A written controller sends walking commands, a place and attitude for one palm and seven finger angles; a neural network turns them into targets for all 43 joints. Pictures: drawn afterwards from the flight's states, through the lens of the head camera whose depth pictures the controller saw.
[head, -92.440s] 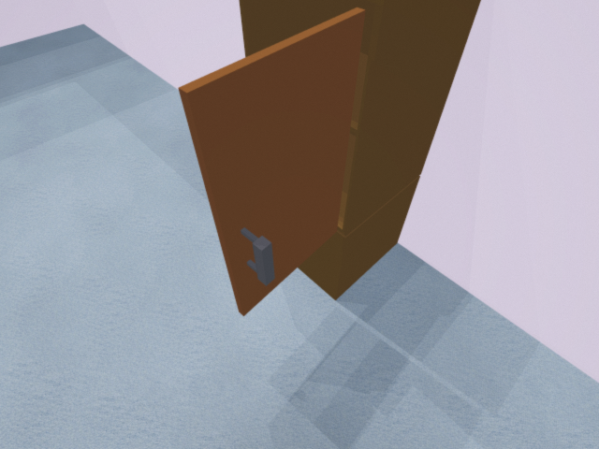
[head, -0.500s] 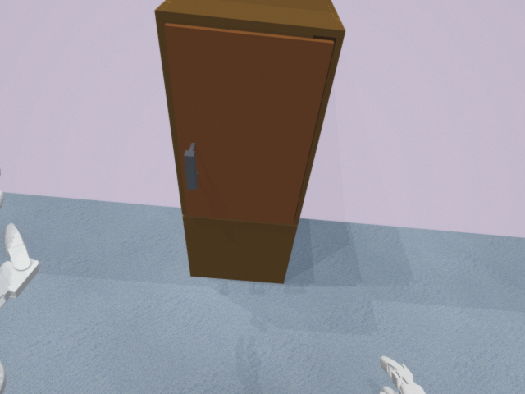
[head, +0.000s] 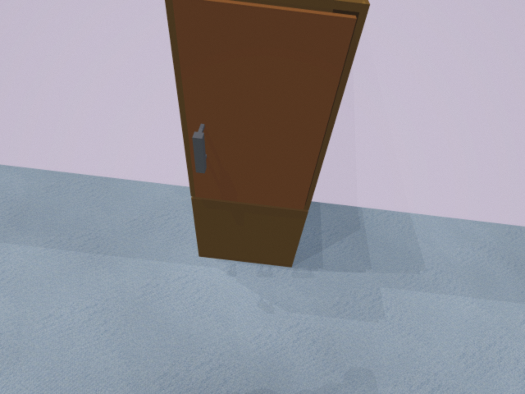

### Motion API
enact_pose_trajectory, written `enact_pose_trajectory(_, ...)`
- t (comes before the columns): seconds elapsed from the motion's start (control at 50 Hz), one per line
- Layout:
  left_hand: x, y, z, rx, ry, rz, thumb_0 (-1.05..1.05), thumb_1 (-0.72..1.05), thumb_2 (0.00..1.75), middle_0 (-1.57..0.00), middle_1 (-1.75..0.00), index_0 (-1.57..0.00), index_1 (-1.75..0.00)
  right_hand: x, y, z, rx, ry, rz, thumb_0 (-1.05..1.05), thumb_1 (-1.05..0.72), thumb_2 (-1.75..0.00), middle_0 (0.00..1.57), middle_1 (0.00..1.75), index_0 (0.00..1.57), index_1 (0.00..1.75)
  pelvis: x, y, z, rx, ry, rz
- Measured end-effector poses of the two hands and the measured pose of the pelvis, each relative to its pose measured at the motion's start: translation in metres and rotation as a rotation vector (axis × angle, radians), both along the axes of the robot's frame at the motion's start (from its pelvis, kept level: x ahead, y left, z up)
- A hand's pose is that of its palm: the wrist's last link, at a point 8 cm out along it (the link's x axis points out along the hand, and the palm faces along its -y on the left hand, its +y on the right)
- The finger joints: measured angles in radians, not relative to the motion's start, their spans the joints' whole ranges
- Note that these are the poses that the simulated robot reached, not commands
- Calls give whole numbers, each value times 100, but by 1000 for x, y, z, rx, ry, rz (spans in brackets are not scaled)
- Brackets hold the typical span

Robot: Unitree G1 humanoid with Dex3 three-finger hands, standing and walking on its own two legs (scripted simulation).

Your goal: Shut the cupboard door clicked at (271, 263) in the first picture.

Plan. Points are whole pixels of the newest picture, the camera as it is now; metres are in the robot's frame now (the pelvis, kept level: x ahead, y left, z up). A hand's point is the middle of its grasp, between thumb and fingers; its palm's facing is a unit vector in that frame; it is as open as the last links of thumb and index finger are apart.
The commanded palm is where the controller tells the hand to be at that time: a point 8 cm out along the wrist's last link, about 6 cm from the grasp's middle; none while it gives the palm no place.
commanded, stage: let the arm hang, fingers relaxed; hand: left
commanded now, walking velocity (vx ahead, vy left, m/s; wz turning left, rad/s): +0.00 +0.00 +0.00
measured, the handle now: (201, 148) +0.72 +0.19 -0.09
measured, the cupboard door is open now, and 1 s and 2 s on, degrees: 0 0 0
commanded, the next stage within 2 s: look to check the result in 0.80 s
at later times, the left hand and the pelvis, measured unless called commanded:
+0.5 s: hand out of the picture -0.04 +0.16 -0.16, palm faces +0.03 -0.99 -0.15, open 7.3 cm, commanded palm none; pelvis +0.00 +0.01 +0.02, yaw -1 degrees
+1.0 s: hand out of the picture -0.03 +0.18 -0.16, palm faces +0.03 -0.99 -0.16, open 7.3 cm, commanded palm none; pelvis +0.01 +0.02 +0.02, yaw -1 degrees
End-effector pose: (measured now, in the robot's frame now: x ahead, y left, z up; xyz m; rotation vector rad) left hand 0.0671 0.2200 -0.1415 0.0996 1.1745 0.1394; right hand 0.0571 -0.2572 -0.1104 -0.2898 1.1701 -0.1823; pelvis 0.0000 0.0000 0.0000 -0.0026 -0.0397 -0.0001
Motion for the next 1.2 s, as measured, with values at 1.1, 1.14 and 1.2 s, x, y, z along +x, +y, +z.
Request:
enact_pose_trajectory(1.1,-106,10,10,0,345,22,0,91,90,-20,-30,-20,-30,-77,73,-18,149,263,-124,0,-90,-90,20,30,20,30,11,22,17,-2,5,-23)
enact_pose_trajectory(1.14,-106,11,10,0,346,22,0,91,90,-20,-30,-20,-30,-73,72,-18,146,255,-120,0,-90,-90,20,30,20,30,12,22,18,-1,5,-24)
enact_pose_trajectory(1.2,-103,11,10,-1,341,20,0,91,90,-20,-30,-20,-30,-67,72,-18,144,243,-115,0,-90,-90,20,30,20,30,13,23,18,-1,4,-24)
